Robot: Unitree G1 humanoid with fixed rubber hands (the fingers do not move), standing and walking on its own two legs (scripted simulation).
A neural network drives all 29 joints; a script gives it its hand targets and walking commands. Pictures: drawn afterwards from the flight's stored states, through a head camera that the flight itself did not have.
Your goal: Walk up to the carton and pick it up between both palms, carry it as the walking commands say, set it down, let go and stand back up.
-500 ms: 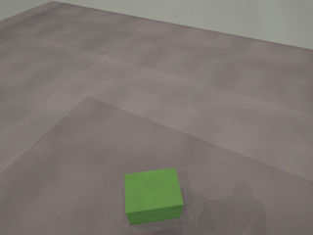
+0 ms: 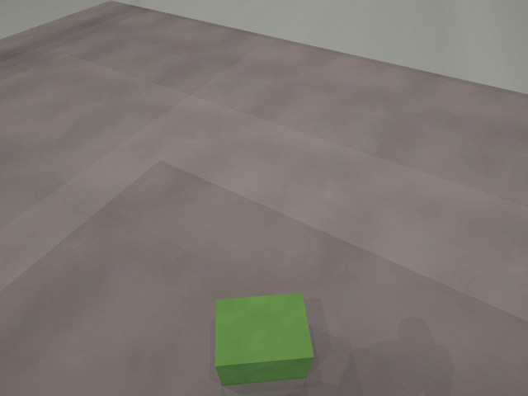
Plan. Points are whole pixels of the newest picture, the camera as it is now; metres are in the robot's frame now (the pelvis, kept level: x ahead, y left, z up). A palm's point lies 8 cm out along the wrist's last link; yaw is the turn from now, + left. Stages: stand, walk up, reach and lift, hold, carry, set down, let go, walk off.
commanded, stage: walk up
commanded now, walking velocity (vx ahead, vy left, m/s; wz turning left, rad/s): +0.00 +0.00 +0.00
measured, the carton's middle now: (262, 339) +0.44 +0.02 -0.66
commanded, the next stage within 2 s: stand in 0.70 s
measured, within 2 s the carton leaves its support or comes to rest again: neither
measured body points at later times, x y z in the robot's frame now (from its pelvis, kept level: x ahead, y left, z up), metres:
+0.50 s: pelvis +0.06 +0.00 -0.01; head +0.08 +0.00 +0.44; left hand -0.03 +0.20 -0.17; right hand +0.09 -0.23 -0.17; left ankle +0.04 +0.11 -0.75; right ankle -0.03 -0.12 -0.74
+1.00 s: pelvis +0.05 +0.00 +0.00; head +0.06 +0.00 +0.45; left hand +0.04 +0.22 -0.16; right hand +0.02 -0.20 -0.16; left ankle +0.04 +0.11 -0.74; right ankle -0.03 -0.12 -0.74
